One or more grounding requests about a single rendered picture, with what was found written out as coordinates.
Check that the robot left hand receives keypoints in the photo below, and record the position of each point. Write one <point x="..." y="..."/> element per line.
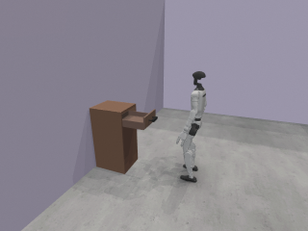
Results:
<point x="183" y="137"/>

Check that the left robot forearm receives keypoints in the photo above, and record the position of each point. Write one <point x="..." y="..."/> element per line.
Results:
<point x="190" y="121"/>

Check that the cabinet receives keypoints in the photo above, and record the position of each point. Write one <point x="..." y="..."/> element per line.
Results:
<point x="115" y="146"/>

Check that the handle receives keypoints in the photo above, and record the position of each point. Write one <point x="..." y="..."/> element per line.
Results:
<point x="154" y="118"/>

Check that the robot torso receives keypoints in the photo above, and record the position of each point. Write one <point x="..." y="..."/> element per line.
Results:
<point x="200" y="110"/>

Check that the right robot shin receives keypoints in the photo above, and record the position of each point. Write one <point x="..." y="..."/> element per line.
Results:
<point x="193" y="154"/>

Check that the drawer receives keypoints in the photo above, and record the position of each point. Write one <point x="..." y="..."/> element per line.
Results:
<point x="137" y="120"/>

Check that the robot left upper arm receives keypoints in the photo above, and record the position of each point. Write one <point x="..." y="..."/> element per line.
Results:
<point x="195" y="96"/>

